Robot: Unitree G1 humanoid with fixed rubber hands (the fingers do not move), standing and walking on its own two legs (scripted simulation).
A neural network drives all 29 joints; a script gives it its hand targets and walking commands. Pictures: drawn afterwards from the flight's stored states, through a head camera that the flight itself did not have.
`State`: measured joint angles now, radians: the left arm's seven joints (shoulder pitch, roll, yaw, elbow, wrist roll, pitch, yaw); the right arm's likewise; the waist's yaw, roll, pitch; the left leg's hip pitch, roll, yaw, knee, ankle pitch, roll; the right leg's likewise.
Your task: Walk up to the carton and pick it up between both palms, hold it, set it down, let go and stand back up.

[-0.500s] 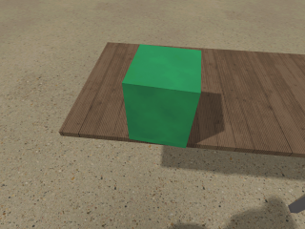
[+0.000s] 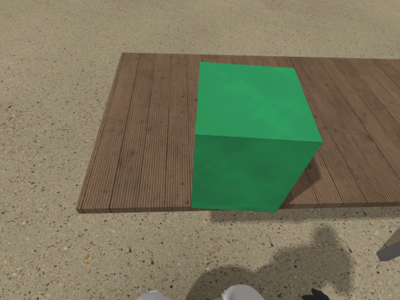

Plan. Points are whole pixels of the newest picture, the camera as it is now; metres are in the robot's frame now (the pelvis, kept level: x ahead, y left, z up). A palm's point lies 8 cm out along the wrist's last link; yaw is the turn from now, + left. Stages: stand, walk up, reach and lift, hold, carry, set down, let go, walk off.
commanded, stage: walk up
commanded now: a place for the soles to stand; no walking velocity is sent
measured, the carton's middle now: (240, 141) +0.44 -0.07 +0.07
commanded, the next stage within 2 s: none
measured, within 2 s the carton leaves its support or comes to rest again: neither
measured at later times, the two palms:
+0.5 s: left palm out of the picture +0.14 +0.17 -0.09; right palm out of the picture +0.02 -0.36 -0.12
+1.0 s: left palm out of the picture +0.08 +0.18 -0.09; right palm out of the picture +0.04 -0.33 -0.08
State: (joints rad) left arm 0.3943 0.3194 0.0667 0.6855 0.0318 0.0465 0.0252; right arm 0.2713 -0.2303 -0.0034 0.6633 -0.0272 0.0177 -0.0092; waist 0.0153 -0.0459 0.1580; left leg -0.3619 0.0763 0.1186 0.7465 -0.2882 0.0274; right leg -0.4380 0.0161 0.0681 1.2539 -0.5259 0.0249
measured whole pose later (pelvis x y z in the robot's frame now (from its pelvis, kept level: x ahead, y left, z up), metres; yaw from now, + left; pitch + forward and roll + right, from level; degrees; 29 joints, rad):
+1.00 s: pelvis -0.01 -0.07 +0.02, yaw -4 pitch -2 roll +0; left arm 0.31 0.26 0.00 0.74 0.00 0.01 -0.01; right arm 0.35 -0.25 -0.01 0.71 0.01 0.01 0.02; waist 0.01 -0.03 0.00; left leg -0.24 0.00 -0.02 0.60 -0.33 0.00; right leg -0.31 -0.03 -0.04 0.58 -0.24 0.01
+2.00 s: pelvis +0.02 -0.06 +0.02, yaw +6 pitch -1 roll -1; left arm 0.29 0.29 0.01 0.69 0.02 0.02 0.00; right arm 0.32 -0.26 -0.02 0.68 0.00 0.01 0.00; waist 0.01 0.00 0.03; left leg -0.24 -0.08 -0.18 0.65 -0.37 0.01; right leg -0.23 -0.11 -0.19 0.60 -0.33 0.03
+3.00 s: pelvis -0.01 -0.09 +0.03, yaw -4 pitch -6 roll +0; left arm 0.13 0.28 0.05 0.44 -0.13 0.14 0.01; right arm 0.13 -0.09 -0.04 0.51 -0.03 -0.06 -0.04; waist 0.07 0.00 0.05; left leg -0.09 0.03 -0.02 0.47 -0.27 -0.03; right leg -0.17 0.00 -0.03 0.47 -0.19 -0.01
